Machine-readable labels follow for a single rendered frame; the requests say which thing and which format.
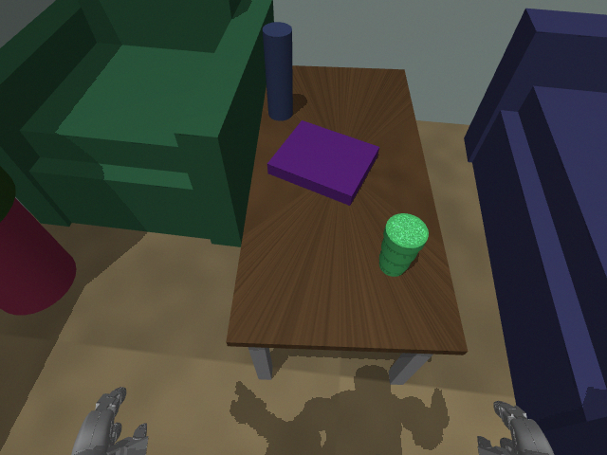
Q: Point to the coffee table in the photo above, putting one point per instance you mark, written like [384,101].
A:
[308,275]

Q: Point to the armchair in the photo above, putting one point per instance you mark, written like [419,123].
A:
[136,114]

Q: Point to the potted plant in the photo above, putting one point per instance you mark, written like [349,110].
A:
[35,270]

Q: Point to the right robot hand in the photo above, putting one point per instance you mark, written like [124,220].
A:
[527,436]

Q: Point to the sofa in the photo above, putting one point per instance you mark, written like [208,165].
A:
[538,147]

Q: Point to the left robot hand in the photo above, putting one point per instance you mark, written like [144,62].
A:
[98,430]

